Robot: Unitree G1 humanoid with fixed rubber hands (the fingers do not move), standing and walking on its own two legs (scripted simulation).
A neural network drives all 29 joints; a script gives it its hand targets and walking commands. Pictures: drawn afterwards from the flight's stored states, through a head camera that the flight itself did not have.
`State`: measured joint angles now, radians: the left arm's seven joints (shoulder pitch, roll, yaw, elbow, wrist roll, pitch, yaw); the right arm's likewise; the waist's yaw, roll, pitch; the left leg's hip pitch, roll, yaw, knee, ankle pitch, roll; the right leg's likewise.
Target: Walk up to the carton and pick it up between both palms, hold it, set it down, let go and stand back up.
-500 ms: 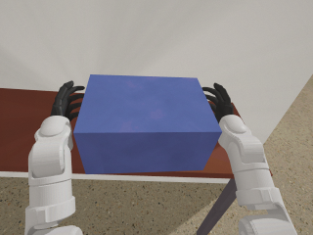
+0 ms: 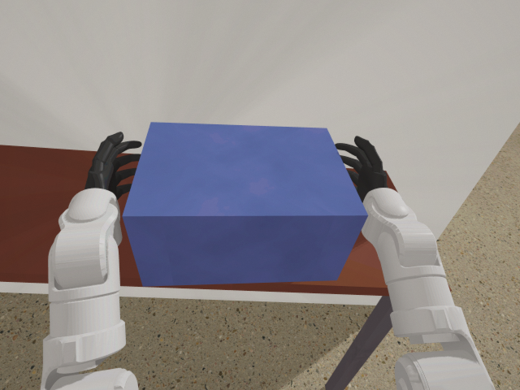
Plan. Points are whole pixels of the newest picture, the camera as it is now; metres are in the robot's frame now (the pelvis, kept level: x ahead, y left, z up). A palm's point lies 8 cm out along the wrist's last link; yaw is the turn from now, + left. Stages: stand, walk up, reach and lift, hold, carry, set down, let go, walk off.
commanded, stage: hold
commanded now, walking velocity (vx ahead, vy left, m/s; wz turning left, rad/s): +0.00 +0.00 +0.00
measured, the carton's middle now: (242, 200) +0.37 +0.01 +0.16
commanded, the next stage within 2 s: none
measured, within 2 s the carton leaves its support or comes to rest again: neither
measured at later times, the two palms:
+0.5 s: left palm (105, 192) +0.34 +0.19 +0.19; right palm (371, 192) +0.35 -0.18 +0.19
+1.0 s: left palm (107, 189) +0.34 +0.19 +0.20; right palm (374, 189) +0.35 -0.18 +0.20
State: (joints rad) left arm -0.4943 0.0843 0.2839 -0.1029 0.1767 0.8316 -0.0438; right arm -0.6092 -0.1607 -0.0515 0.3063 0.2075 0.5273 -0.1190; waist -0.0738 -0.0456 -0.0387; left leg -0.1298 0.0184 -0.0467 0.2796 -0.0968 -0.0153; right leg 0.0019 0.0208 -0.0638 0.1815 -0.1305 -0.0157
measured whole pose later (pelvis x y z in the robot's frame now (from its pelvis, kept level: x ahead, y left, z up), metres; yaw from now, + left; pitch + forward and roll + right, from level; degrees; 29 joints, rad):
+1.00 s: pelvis +0.00 +0.00 +0.00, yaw +0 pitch -3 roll -1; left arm -0.48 0.08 0.28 -0.12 0.18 0.84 -0.04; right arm -0.60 -0.16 -0.05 0.29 0.21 0.53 -0.12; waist -0.08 -0.05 -0.05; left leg -0.12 0.02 -0.05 0.28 -0.10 -0.02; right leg 0.01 0.02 -0.06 0.18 -0.13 -0.02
